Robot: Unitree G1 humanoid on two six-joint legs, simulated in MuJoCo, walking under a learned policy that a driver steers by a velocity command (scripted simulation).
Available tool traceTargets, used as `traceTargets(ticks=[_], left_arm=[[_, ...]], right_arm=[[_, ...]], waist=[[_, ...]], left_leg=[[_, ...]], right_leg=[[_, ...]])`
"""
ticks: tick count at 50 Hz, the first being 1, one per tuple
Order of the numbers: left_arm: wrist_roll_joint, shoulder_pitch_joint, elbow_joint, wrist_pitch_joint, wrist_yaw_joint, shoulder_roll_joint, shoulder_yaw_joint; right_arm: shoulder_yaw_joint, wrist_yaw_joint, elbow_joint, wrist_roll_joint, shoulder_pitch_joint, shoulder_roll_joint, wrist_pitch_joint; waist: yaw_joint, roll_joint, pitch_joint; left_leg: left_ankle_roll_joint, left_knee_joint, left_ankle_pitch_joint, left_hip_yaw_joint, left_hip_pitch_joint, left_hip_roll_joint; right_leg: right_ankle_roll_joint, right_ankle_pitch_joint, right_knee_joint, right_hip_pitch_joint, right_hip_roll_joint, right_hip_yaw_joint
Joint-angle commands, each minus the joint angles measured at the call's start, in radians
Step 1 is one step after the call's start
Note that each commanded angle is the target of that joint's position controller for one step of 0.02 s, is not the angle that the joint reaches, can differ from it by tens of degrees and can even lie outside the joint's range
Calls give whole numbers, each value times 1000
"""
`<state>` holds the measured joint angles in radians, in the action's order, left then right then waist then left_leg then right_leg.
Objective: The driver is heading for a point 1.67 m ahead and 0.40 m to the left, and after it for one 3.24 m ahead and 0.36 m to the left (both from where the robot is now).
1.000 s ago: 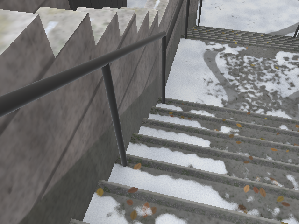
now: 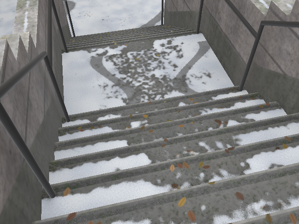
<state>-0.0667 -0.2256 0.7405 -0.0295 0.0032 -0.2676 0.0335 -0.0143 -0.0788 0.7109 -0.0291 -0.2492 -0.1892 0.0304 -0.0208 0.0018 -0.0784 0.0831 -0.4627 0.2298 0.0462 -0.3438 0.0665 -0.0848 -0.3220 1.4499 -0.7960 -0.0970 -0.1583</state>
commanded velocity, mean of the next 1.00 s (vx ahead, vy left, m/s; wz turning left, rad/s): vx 0.00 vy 0.00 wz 0.31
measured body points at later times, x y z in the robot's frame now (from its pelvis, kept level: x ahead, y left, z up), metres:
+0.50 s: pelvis +0.00 -0.03 -0.01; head +0.01 -0.04 +0.44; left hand +0.11 +0.25 -0.10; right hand +0.16 -0.26 -0.12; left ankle +0.00 +0.08 -0.74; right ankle +0.00 -0.13 -0.74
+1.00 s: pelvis -0.01 -0.01 -0.01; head +0.03 +0.00 +0.44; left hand -0.05 +0.28 -0.12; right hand +0.21 -0.15 -0.14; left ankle -0.05 +0.08 -0.73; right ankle +0.00 -0.13 -0.74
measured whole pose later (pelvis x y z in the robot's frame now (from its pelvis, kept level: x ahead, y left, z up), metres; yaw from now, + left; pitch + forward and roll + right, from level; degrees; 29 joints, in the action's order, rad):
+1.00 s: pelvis -0.01 -0.01 -0.01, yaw +23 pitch +6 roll +0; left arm -0.08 -0.26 0.80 -0.07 0.08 -0.25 0.08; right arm -0.01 -0.04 0.75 -0.07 -0.22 -0.19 0.01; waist 0.10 0.00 -0.04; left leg 0.03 -0.68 0.23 0.10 -0.45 -0.02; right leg -0.01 -0.35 0.58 -0.31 0.16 0.31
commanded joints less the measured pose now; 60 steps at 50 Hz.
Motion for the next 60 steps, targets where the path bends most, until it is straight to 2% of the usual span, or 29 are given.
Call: traceTargets(ticks=[1, 5, 8, 10, 11, 14, 19, 21, 24, 25, 26, 27, 28, 29, 31, 32, 35, 39, 40, 44, 47, 50, 51, 52, 53, 54, 56, 57, 60], left_arm=[[1, -135, 27, -18, -24, -35, 20], [16, -43, 56, 10, -97, 14, 24], [46, -86, 80, -7, -100, -14, 34], [53, 20, 63, -15, -101, -48, 40], [54, 22, 86, -11, -98, -33, 50], [54, 59, 86, -16, -74, -1, 58], [34, 30, 8, -29, 47, -8, 76], [39, 7, -18, -25, 69, -1, 71], [36, -26, -48, -16, 66, 29, 47], [33, -80, -41, -13, 66, -10, 57], [12, -182, -32, -18, 77, -82, 79], [-38, -312, 6, -31, 78, -118, 92], [-71, -323, 42, -38, 77, -101, 80], [-44, -239, 34, -32, 61, -78, 74], [24, 27, -47, -26, 31, -46, 59], [25, 123, -89, -28, 27, -35, 53], [-9, 137, -101, -51, 54, -59, 41], [27, -191, 30, -78, 100, -73, 51], [14, -190, 27, -68, 93, -81, 54], [-22, 17, -39, -70, 51, -145, 75], [0, 24, -27, -62, 69, -159, 92], [-27, -29, 20, -54, 92, -135, 90], [-19, -48, -11, -62, 87, -44, 60], [1, 27, -145, -84, 90, 39, 24], [70, 152, -183, -99, 84, 43, 14], [84, 191, -174, -114, 91, -10, 28], [36, 19, -78, -107, 95, -120, 58], [14, -50, -39, -84, 79, -107, 52], [-38, -211, 103, -29, -48, -53, 44]], right_arm=[[4, -9, -39, 22, 61, -40, 41], [8, -32, 42, 65, 72, -84, 50], [28, -75, 52, 96, 125, -53, 44], [-4, -40, 81, 53, -1, -80, 41], [-15, -36, 68, 26, 73, -104, 41], [-37, -17, 86, 29, 58, -88, 36], [-72, 80, 14, 3, 66, -110, 54], [-79, 94, 25, -1, 4, -123, 58], [-87, 87, 1, -17, 79, -156, 56], [-81, 80, -26, -12, 136, -135, 49], [-64, 81, -70, -12, 151, -76, 43], [-52, 88, -97, -4, 177, -40, 35], [-42, 100, -88, -17, 174, -30, 29], [-51, 114, -40, -23, 108, -62, 17], [-60, 98, 11, -43, -12, -109, 5], [-53, 73, 23, -61, -46, -96, 4], [-46, 17, 18, -37, -21, -100, -9], [-7, 29, 4, -49, 97, -47, -26], [15, 31, 0, -50, 122, -13, -27], [10, 22, -14, -69, 78, -74, -34], [-4, 43, -33, -55, 64, -65, -28], [-66, 46, 18, -10, -54, -114, 19], [-109, 66, 36, -31, -158, -199, 39], [-141, 74, 0, -53, -244, -337, 60], [-133, 45, 54, -88, -364, -277, 76], [-125, 18, 59, -69, -316, -228, 79], [-103, -10, 16, 9, -100, -182, 59], [-93, -13, 5, 5, -53, -154, 50], [-56, -12, 68, -28, -96, -116, 49]], waist=[[54, -42, -31], [52, -98, 41], [111, -56, 21], [-15, 23, 74], [11, 20, 133], [11, 1, 131], [45, -77, -4], [39, -110, -9], [67, -77, 6], [96, -45, -1], [125, 105, -67], [179, 222, -31], [157, 59, 29], [106, 6, 28], [-1, 55, -3], [-34, 73, -23], [6, 30, -11], [151, 70, -5], [160, 87, 0], [80, 81, -10], [106, 106, -4], [57, 49, -41], [11, -127, -146], [12, -171, -267], [-116, -59, -182], [-114, -72, -58], [50, -91, -37], [92, -83, -20], [92, -74, 41]], left_leg=[[147, 95, -247, -174, 73, -188], [40, 149, 309, -257, -128, -177], [-18, 116, 164, -327, -43, -219], [-26, 163, 324, -246, 47, -163], [-21, 133, 346, -177, 83, -134], [48, 118, 118, -149, 81, -92], [224, 68, -300, -360, 122, -251], [277, 66, -372, -431, 132, -295], [244, 27, -329, -377, 24, -239], [201, -21, -251, -346, -103, -182], [94, -184, -1, -239, -320, -52], [-21, -418, 423, -116, -598, 98], [-63, -617, 444, -219, -726, 7], [-99, -760, 366, -220, -683, -28], [-124, -1000, 147, -146, -499, -18], [-128, -1115, 58, -100, -439, -14], [-128, -1103, -149, -74, -459, -51], [-181, -660, -85, -47, -663, -156], [-175, -627, -29, -3, -601, -173], [-111, -509, 71, 52, -307, -151], [-78, -346, 101, 48, -265, -113], [11, 33, -179, 79, 73, -27], [125, 47, -524, -94, 423, -150], [404, -52, -902, -525, 738, -405], [376, 40, -699, -601, 763, -450], [337, 25, -623, -547, 660, -437], [292, -4, -712, -350, 264, -380], [264, 8, -654, -287, 47, -340], [183, 121, 54, -227, -217, -216]], right_leg=[[-42, 110, -142, 5, 103, 59], [-91, -3, -620, 395, 172, 176], [-42, 171, -841, 544, 195, 132], [69, -83, -908, 446, 156, 162], [92, -115, -978, 341, 154, 151], [111, -49, -976, 427, 137, 193], [170, 55, -822, 476, 144, 209], [174, 58, -784, 447, 118, 199], [164, 35, -899, 535, 60, 213], [203, 195, -926, 667, 88, 196], [356, 486, -980, 897, 265, 14], [564, 700, -1097, 1062, 517, -291], [565, 724, -1154, 1038, 623, -310], [515, 726, -1156, 907, 585, -198], [414, 698, -1128, 602, 409, 62], [378, 617, -1118, 474, 359, 137], [347, 337, -1108, 401, 333, 226], [360, 192, -1140, 764, 434, 136], [364, 171, -1143, 719, 429, 156], [386, 312, -1162, 556, 484, 183], [316, 176, -1116, 647, 526, 173], [218, 38, -875, 572, 455, 274], [102, -254, -546, 308, 295, 398], [26, -518, -322, -82, 116, 272], [28, -433, -341, -266, 63, 59], [21, -372, -261, -357, 96, 41], [22, -226, -92, -190, 179, 101], [30, -114, -39, -63, 184, 103], [38, 139, 22, 48, 138, 139]])
Velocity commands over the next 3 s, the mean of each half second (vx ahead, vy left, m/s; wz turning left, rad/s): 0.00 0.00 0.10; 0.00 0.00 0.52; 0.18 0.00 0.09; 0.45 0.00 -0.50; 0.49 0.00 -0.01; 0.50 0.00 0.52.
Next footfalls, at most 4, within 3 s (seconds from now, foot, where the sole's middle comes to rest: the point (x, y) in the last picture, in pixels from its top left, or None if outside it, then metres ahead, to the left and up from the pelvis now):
0.16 right None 0.04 -0.13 -0.77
1.00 left None -0.01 0.10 -0.77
1.76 right None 0.36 -0.08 -0.94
2.26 left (129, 222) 0.63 0.14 -1.12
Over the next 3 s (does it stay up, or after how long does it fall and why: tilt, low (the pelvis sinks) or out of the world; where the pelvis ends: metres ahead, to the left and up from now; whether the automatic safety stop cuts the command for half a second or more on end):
stays up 0.92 0.05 -0.53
